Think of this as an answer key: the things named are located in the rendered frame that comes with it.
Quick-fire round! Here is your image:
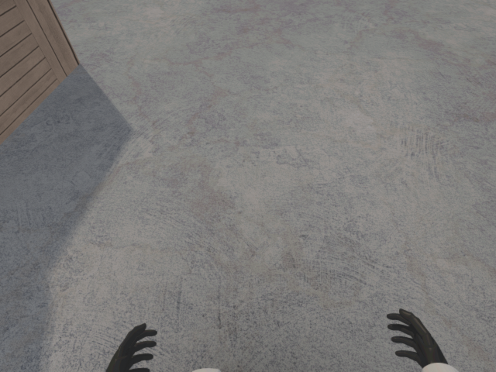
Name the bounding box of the left robot hand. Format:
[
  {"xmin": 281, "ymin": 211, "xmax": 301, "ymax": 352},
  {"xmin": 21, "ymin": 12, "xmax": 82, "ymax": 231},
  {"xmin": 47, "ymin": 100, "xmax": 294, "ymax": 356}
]
[{"xmin": 106, "ymin": 323, "xmax": 157, "ymax": 372}]

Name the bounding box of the right robot hand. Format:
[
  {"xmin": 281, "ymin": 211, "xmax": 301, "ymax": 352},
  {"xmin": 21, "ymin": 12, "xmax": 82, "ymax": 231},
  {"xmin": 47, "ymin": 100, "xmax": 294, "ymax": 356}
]
[{"xmin": 387, "ymin": 308, "xmax": 449, "ymax": 368}]

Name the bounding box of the pedestal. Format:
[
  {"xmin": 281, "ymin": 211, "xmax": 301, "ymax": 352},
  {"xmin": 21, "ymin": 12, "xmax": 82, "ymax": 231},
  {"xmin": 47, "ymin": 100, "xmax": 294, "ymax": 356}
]
[{"xmin": 0, "ymin": 0, "xmax": 80, "ymax": 145}]

